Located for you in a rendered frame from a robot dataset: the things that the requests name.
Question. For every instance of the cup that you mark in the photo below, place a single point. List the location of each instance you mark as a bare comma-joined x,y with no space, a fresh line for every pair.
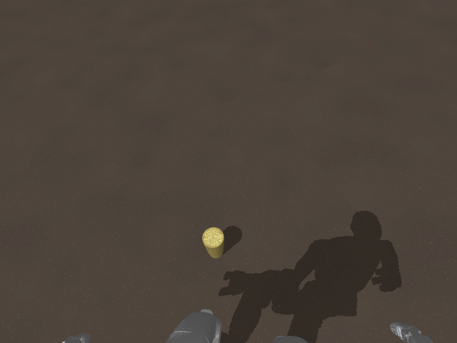
213,239

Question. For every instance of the right robot hand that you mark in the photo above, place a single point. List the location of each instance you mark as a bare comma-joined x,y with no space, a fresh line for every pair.
409,334

